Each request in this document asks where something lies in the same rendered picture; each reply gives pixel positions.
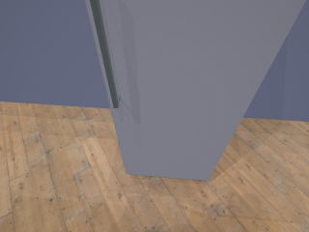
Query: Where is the handle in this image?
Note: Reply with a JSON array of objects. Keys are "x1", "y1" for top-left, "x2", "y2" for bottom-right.
[{"x1": 90, "y1": 0, "x2": 121, "y2": 108}]

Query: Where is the fridge door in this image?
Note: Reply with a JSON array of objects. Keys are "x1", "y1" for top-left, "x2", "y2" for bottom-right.
[{"x1": 85, "y1": 0, "x2": 306, "y2": 181}]

